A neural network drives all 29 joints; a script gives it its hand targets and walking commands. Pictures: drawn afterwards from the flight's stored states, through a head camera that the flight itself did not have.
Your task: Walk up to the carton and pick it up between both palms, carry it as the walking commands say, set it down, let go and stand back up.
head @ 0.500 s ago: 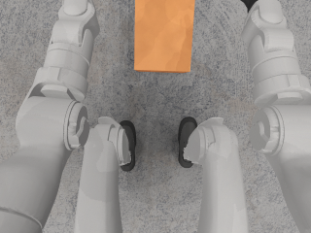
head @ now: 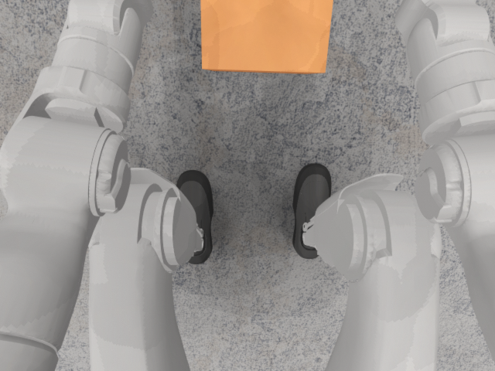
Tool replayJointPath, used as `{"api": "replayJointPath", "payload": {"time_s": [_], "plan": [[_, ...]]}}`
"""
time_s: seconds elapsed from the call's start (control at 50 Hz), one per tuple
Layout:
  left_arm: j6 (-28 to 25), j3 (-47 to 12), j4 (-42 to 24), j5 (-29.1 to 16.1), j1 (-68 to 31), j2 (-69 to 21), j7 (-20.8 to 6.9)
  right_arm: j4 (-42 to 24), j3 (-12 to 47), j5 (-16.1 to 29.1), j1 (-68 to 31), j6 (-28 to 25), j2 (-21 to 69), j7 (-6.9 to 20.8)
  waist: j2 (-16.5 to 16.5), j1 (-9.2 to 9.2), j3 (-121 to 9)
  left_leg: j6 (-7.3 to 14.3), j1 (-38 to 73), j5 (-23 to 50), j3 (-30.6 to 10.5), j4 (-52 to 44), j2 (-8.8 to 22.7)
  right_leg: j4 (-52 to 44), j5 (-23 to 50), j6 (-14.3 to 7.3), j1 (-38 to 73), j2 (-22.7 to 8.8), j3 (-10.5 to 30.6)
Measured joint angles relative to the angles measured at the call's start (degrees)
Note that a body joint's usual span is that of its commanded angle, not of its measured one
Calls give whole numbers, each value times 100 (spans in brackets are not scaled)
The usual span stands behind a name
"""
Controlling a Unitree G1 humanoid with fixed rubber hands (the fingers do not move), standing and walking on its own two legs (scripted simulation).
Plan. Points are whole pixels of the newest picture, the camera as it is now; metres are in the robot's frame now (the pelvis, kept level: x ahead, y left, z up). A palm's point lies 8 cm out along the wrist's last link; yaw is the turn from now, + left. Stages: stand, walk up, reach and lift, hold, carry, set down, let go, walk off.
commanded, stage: reach and lift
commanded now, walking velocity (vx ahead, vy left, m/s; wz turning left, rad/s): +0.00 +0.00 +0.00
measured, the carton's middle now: out of the picture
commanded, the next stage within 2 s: none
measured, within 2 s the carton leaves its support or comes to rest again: leaves its support in 1.78 s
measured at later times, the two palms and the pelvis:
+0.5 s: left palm out of the picture +0.56 +0.14 -0.23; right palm out of the picture +0.55 -0.18 -0.23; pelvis +0.00 +0.00 -0.03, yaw +0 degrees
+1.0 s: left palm out of the picture +0.56 +0.12 -0.23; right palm out of the picture +0.55 -0.15 -0.22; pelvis +0.00 +0.00 -0.03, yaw +1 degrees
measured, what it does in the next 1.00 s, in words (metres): stands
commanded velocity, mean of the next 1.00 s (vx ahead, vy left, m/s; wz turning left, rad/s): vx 0.00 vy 0.00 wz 0.00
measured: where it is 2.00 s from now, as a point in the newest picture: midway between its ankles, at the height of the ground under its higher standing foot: (254, 228)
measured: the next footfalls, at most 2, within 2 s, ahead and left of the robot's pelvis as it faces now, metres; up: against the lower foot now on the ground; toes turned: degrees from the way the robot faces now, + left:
none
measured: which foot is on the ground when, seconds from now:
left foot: down 0.00-1.00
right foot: down 0.00-1.00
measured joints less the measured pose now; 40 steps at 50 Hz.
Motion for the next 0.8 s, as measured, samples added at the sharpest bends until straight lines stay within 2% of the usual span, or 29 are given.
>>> {"api": "replayJointPath", "payload": {"time_s": [0.2, 0.3, 0.42, 0.8], "plan": [[-98, -230, 494, -156, -570, 75, -97, 608, 173, 176, -555, -87, -292, 161, 13, 20, 811, 14, -179, 42, -44, 540, -59, 517, 19, -1, -129, -56, -14], [-140, -475, 589, -277, -555, 198, -119, 689, 164, 305, -598, -179, -295, 219, -36, 19, 836, 1, -204, -67, -80, 734, -69, 695, -81, -13, -145, -63, -39], [-160, -513, 440, -291, -457, 172, -144, 662, 60, 159, -575, -207, -245, 264, 3, -6, 781, 8, -211, -103, -52, 764, -99, 740, -144, 33, -140, -72, 2], [-86, -156, 510, 160, -633, -131, -198, 689, -221, -237, -769, -106, 52, 356, 8, -32, 836, -7, -168, 42, -58, 587, -125, 569, -17, 41, -85, -58, 8]]}}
